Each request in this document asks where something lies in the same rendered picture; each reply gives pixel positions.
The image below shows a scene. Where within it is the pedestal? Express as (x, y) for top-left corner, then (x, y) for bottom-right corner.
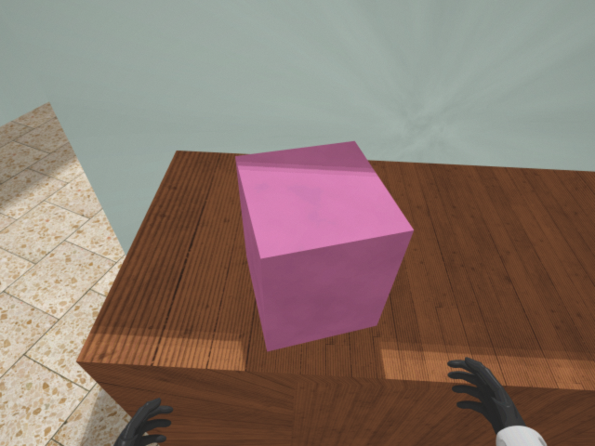
(76, 151), (595, 446)

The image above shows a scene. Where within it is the carton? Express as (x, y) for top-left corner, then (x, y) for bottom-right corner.
(235, 141), (414, 352)

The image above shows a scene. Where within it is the left robot hand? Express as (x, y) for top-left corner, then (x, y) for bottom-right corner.
(113, 398), (173, 446)

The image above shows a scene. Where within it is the right robot hand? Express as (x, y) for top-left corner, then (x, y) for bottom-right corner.
(447, 357), (526, 435)

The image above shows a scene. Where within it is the right robot forearm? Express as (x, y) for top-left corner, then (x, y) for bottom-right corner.
(496, 426), (547, 446)

